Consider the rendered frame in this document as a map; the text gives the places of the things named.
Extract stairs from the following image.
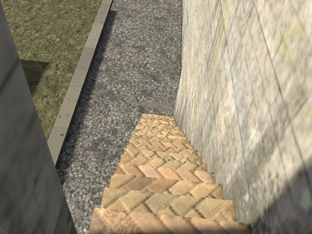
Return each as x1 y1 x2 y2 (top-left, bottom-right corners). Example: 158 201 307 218
89 113 253 234

